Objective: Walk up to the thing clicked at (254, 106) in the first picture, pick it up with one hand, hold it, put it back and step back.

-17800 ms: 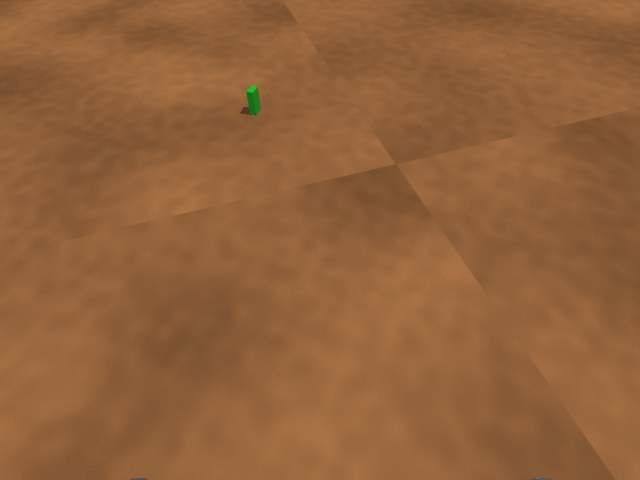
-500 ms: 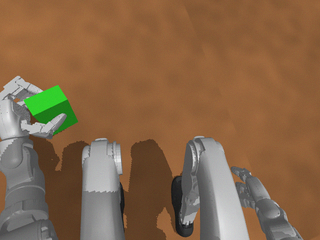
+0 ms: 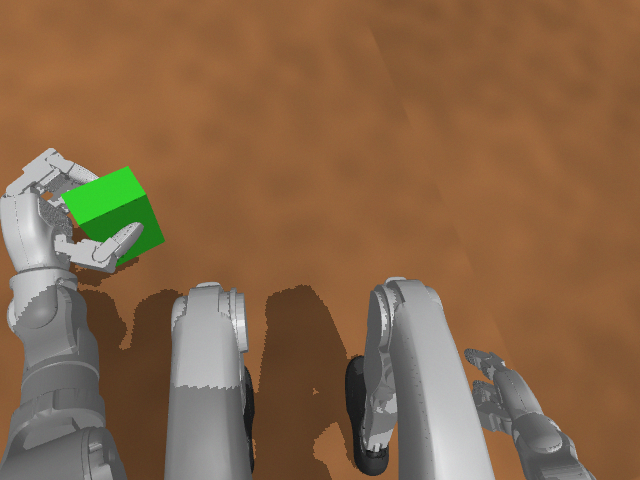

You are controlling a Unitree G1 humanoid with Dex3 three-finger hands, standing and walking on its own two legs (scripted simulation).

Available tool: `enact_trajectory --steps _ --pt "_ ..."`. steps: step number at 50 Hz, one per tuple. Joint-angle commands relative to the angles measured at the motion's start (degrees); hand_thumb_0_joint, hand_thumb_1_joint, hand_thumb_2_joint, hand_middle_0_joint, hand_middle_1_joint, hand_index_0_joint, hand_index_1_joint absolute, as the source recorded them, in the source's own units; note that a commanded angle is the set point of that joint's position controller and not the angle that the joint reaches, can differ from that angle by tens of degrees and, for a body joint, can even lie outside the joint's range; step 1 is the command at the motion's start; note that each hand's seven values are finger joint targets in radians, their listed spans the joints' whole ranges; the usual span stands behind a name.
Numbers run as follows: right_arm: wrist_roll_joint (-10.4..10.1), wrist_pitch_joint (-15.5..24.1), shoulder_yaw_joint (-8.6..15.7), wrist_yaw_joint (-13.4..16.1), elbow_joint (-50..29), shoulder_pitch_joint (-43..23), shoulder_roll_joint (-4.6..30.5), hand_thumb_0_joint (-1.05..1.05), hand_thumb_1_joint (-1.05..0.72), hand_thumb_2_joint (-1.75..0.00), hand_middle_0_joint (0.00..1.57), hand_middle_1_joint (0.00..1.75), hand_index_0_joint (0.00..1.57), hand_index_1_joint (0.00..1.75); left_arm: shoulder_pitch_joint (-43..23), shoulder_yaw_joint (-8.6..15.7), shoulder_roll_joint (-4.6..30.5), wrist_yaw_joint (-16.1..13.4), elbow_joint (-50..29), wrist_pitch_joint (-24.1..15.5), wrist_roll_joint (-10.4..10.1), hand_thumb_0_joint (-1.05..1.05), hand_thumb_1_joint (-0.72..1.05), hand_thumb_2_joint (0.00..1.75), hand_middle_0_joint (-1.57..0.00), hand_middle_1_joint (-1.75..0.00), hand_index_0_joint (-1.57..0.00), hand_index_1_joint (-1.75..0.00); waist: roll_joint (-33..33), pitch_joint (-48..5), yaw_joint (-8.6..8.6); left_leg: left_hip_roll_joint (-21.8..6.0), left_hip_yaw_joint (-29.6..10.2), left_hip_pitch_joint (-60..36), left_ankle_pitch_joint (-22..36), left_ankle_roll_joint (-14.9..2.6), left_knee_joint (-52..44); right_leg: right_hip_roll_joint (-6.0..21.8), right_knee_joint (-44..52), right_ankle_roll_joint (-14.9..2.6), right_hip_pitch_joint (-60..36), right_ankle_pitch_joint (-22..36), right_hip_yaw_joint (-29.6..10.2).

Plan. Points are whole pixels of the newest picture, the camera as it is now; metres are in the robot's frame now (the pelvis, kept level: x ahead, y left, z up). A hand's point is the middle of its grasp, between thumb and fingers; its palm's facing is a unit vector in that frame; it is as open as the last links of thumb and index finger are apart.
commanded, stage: lift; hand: left
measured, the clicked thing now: (121, 221) +0.39 +0.25 -0.06
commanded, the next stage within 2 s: none
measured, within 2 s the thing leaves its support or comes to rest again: neither
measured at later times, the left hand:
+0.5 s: hand (45, 178) +0.38 +0.25 +0.10, palm faces +0.21 -0.98 -0.03, open 8.6 cm
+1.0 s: hand out of the picture +0.38 +0.24 +0.28, palm faces +0.25 -0.97 -0.04, open 8.6 cm
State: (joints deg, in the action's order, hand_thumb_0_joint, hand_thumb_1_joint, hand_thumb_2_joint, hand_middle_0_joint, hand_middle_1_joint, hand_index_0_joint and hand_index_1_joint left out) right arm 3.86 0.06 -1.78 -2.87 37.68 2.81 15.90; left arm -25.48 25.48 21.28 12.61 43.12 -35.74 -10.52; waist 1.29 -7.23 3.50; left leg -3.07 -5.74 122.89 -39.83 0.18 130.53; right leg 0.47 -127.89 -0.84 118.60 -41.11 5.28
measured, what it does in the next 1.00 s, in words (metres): rises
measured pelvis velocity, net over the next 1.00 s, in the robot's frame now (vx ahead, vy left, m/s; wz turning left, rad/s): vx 0.04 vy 0.01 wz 0.08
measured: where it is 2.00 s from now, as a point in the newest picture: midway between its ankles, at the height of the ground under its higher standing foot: (303, 439)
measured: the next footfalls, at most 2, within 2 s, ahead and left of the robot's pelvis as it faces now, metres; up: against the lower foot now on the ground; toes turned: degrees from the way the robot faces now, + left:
none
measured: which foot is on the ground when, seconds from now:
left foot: down 0.00-1.00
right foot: down 0.00-1.00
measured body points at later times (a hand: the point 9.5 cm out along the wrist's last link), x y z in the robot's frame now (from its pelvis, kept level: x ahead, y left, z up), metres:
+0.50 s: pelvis +0.01 +0.00 +0.09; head +0.18 +0.04 +0.50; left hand +0.36 +0.30 +0.10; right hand +0.20 -0.25 -0.03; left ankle +0.08 +0.13 -0.34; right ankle +0.09 -0.12 -0.34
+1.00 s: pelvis +0.04 +0.01 +0.24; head +0.15 +0.05 +0.68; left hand +0.36 +0.30 +0.28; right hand +0.23 -0.22 +0.14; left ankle +0.08 +0.13 -0.34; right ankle +0.09 -0.12 -0.34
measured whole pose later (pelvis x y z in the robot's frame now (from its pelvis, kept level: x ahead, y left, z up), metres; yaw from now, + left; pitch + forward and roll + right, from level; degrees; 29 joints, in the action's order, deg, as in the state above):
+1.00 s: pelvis +0.04 +0.01 +0.24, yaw +4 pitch +23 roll -4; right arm -2.1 2.6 -0.2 2.5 33.5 10.2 13.0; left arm -5.9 12.0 14.7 1.0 12.8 -15.7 -10.2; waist -1.1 -10.0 2.1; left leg -2.5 -2.5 72.9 -34.6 -0.4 84.7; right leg 0.7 -81.5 0.5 68.8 -35.2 4.1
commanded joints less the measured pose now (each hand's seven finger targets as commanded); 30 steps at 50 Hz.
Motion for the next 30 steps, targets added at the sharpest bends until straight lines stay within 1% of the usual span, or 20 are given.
enact_trajectory --steps 1,2,3,4,6,7,8,12,15,16,17,19,20,21,23,25,26,27,29,30 --pt "-1.11 1.48 5.19 1.09 -5.05 4.68 11.85 0.00 -0.93 -0.90 0.20 0.30 0.20 0.30 -9.63 1.47 11.56 0.88 -13.24 -3.33 -2.30 0.00 0.21 1.34 -1.41 -1.54 -1.43 -1.55 -9.63 -37.86 -1.45 1.50 2.37 -29.14 7.64 -1.59 -18.46 -2.41 15.79 -1.77 -18.34 9.67 0.15" --pt "-1.15 1.58 5.25 1.12 -4.73 5.03 11.53 0.00 -0.93 -0.90 0.20 0.30 0.20 0.30 -12.24 1.68 12.93 1.05 -17.19 -3.33 -2.17 0.00 0.23 1.34 -1.41 -1.54 -1.43 -1.54 -11.27 -38.89 -1.48 1.44 2.53 -29.35 7.89 -1.45 -18.64 -2.41 15.81 -1.82 -19.02 9.91 -0.05" --pt "-1.43 1.50 5.59 1.38 -4.94 5.47 11.79 0.00 -0.93 -0.90 0.20 0.30 0.20 0.30 -11.21 3.33 14.12 0.74 -16.86 -2.83 -2.42 0.00 0.23 1.34 -1.40 -1.53 -1.41 -1.54 -9.86 -39.16 -2.18 1.45 2.65 -29.98 7.36 -1.61 -19.17 -2.41 17.10 -1.68 -19.73 9.29 -0.38" --pt "-1.78 1.46 5.42 1.56 -5.71 4.72 11.45 0.00 -0.92 -0.90 0.20 0.30 0.20 0.30 -9.50 1.63 12.36 0.92 -16.35 -2.12 -2.53 0.00 0.22 1.35 -1.40 -1.55 -1.42 -1.55 -9.85 -37.93 -1.57 1.53 2.56 -29.13 6.05 -1.73 -19.97 -2.38 17.75 -1.73 -19.67 8.11 -0.23" --pt "-2.17 1.74 5.48 1.72 -5.67 5.21 11.13 0.00 -0.92 -0.90 0.20 0.30 0.20 0.30 -10.15 2.12 12.06 0.57 -18.71 -1.42 -3.24 0.00 0.22 1.35 -1.41 -1.55 -1.43 -1.55 -8.58 -38.06 -1.59 1.56 2.49 -29.25 5.62 -1.76 -20.70 -2.33 19.18 -1.58 -20.84 7.82 -0.53" --pt "-2.41 1.78 5.62 1.87 -5.84 4.98 11.13 0.00 -0.93 -0.90 0.20 0.30 0.20 0.30 -8.03 1.29 10.22 0.52 -16.58 -0.71 -3.56 0.00 0.21 1.35 -1.40 -1.55 -1.42 -1.55 -7.36 -36.51 -1.24 1.55 2.62 -28.86 5.83 -1.94 -20.75 -2.24 20.05 -1.40 -21.12 7.91 -0.77" --pt "-2.86 1.94 5.52 1.96 -6.62 4.78 11.24 0.00 -0.92 -0.90 0.20 0.30 0.20 0.30 -9.30 0.81 10.39 0.45 -19.93 -0.56 -3.81 0.00 0.21 1.35 -1.40 -1.55 -1.42 -1.55 -7.85 -36.45 -1.27 1.64 2.16 -29.23 4.37 -1.90 -22.21 -2.25 20.39 -1.67 -20.39 6.67 -0.39" --pt "-3.52 2.19 5.93 2.48 -6.95 4.83 11.09 0.00 -0.92 -0.90 0.20 0.30 0.20 0.30 -7.72 0.52 10.87 -0.01 -22.83 0.92 -3.64 0.00 0.21 1.34 -1.39 -1.54 -1.42 -1.54 -8.36 -35.57 -1.83 1.38 1.46 -32.36 3.09 -1.67 -25.14 -2.03 22.54 -1.69 -21.16 5.88 -0.79" --pt "-4.07 2.57 5.96 2.75 -8.00 4.82 10.38 0.00 -0.92 -0.90 0.20 0.30 0.20 0.30 -5.22 -1.46 8.48 -0.39 -25.01 2.34 -4.23 0.00 0.20 1.34 -1.39 -1.54 -1.42 -1.53 -6.79 -35.68 -1.37 1.44 1.95 -32.94 4.09 -1.83 -26.54 -1.92 25.61 -1.34 -24.68 6.38 -1.61" --pt "-4.22 2.65 6.11 2.89 -7.94 5.10 10.39 0.00 -0.92 -0.90 0.20 0.30 0.20 0.30 -4.91 -0.77 8.66 -0.65 -26.70 2.70 -4.55 0.00 0.21 1.33 -1.39 -1.53 -1.41 -1.53 -7.23 -36.03 -1.95 1.42 2.13 -34.48 5.05 -1.76 -27.16 -1.84 26.35 -1.39 -25.34 7.15 -1.97" --pt "-4.31 2.60 6.04 3.01 -7.95 5.23 10.31 0.00 -0.92 -0.90 0.20 0.30 0.20 0.30 -5.21 -1.65 8.75 -0.78 -28.21 3.25 -4.42 0.00 0.21 1.33 -1.40 -1.54 -1.43 -1.53 -8.36 -37.39 -1.90 1.42 2.03 -36.14 5.87 -1.65 -27.94 -1.90 26.55 -1.50 -25.98 8.10 -1.86" --pt "-4.57 2.61 6.29 3.33 -7.98 5.97 9.97 0.00 -0.92 -0.90 0.20 0.30 0.20 0.30 -4.39 -0.34 10.17 -1.64 -31.50 4.23 -4.52 0.00 0.24 1.34 -1.40 -1.54 -1.43 -1.53 -7.64 -38.66 -2.60 1.35 2.37 -38.03 7.85 -1.75 -28.73 -1.81 28.67 -1.22 -29.18 9.63 -2.62" --pt "-4.65 2.68 6.10 3.38 -7.95 5.58 9.62 0.00 -0.92 -0.90 0.20 0.30 0.20 0.30 -3.73 -3.13 7.96 -1.75 -31.64 4.98 -4.46 0.00 0.25 1.34 -1.39 -1.54 -1.42 -1.53 -7.78 -37.50 -1.73 1.32 2.50 -38.46 8.24 -1.74 -29.21 -1.73 29.54 -1.12 -29.86 10.28 -2.89" --pt "-4.82 2.72 6.28 3.42 -8.04 6.14 9.49 0.00 -0.92 -0.90 0.20 0.30 0.20 0.30 -3.44 -1.75 8.75 -2.42 -33.79 5.61 -4.49 0.00 0.25 1.34 -1.40 -1.54 -1.43 -1.53 -7.26 -37.93 -2.20 1.36 2.39 -39.26 8.90 -1.72 -30.11 -1.76 30.39 -1.09 -31.31 10.86 -2.89" --pt "-5.15 2.62 6.24 3.65 -8.51 5.93 9.05 0.00 -0.92 -0.90 0.20 0.30 0.20 0.30 -0.17 -2.58 7.29 -3.29 -33.33 7.19 -4.43 0.00 0.25 1.34 -1.40 -1.54 -1.42 -1.53 -6.22 -36.56 -2.17 1.41 2.54 -39.96 9.04 -1.88 -31.75 -1.65 32.69 -0.86 -33.75 11.08 -3.21" --pt "-5.49 2.79 6.48 3.74 -9.23 5.78 8.90 0.00 -0.92 -0.90 0.20 0.30 0.20 0.30 1.06 -2.90 6.85 -4.44 -38.36 8.40 -4.57 0.00 0.27 1.35 -1.41 -1.54 -1.43 -1.54 -6.24 -37.08 -2.96 1.38 2.42 -42.39 8.84 -1.71 -34.20 -1.58 34.80 -0.86 -36.26 10.77 -3.42" --pt "-5.64 2.65 6.38 3.90 -9.20 5.48 8.78 0.00 -0.92 -0.90 0.20 0.30 0.20 0.30 2.20 -5.09 4.86 -4.50 -37.16 9.18 -4.43 0.00 0.26 1.35 -1.41 -1.55 -1.43 -1.54 -6.70 -35.83 -2.11 1.32 2.24 -43.79 9.20 -1.64 -35.16 -1.60 35.35 -0.88 -36.22 11.32 -3.22" --pt "-5.78 2.69 6.81 4.00 -9.79 6.00 8.98 0.00 -0.91 -0.90 0.20 0.30 0.20 0.30 1.37 -4.29 5.89 -5.18 -41.07 9.71 -4.47 0.00 0.28 1.36 -1.40 -1.54 -1.42 -1.54 -6.23 -37.45 -2.41 1.29 2.36 -45.35 10.43 -1.70 -35.77 -1.58 36.85 -0.69 -38.56 12.32 -3.57" --pt "-6.11 2.83 6.51 4.32 -10.08 5.63 8.29 0.00 -0.92 -0.90 0.20 0.30 0.20 0.30 5.04 -5.56 4.26 -6.13 -39.58 11.53 -4.15 0.00 0.27 1.34 -1.41 -1.54 -1.44 -1.54 -4.86 -34.76 -1.56 1.38 2.21 -45.94 9.58 -1.80 -37.95 -1.52 39.42 -0.41 -40.90 12.05 -3.73" --pt "-6.05 3.02 6.75 4.46 -10.59 5.91 8.18 0.00 -0.92 -0.90 0.20 0.30 0.20 0.30 3.17 -6.25 4.57 -6.84 -44.21 11.99 -3.90 0.00 0.27 1.35 -1.41 -1.54 -1.43 -1.53 -4.81 -36.52 -2.07 1.31 2.53 -47.17 11.28 -1.83 -38.58 -1.45 40.57 -0.24 -44.08 13.78 -4.26"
